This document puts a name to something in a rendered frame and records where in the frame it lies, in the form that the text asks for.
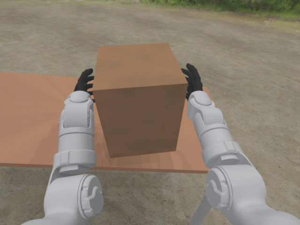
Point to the carton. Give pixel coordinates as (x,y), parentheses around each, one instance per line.
(140,92)

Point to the robot right forearm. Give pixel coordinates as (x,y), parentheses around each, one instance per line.
(217,143)

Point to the robot left forearm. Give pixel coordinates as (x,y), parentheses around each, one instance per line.
(76,138)

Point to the left robot upper arm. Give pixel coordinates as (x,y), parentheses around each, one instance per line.
(72,200)

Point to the robot right hand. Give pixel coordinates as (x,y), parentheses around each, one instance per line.
(194,80)

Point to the robot left hand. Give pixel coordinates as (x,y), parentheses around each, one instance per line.
(82,82)

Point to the right robot upper arm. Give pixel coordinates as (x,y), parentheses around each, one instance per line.
(238,191)

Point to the table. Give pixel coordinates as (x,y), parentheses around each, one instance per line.
(30,109)

